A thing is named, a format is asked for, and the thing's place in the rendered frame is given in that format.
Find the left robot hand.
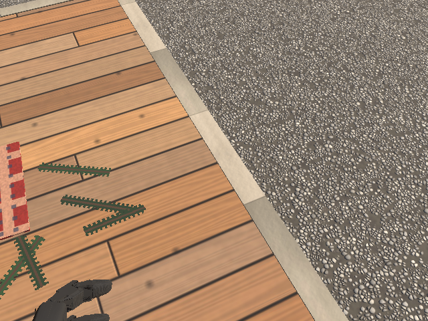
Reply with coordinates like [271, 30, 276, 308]
[32, 280, 112, 321]

